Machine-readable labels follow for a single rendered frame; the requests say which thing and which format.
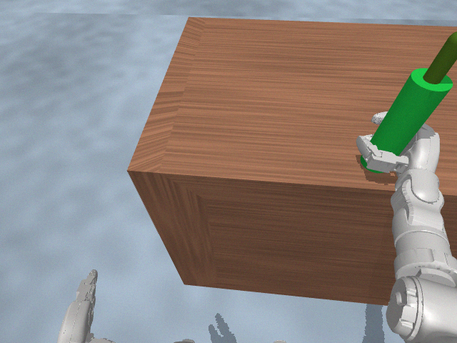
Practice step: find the left robot hand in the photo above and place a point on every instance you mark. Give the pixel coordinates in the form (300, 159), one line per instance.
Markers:
(78, 318)

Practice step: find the right robot hand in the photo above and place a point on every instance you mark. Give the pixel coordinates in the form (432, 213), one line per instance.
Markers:
(422, 152)

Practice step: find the right robot arm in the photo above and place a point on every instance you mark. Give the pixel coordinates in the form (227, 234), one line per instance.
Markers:
(423, 302)

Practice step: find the bottle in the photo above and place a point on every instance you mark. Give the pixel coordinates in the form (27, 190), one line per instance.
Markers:
(421, 94)

